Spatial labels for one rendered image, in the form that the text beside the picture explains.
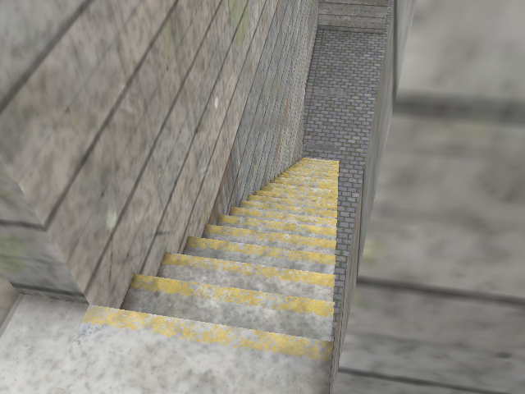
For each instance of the stairs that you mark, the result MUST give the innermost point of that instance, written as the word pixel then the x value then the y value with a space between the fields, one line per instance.
pixel 269 265

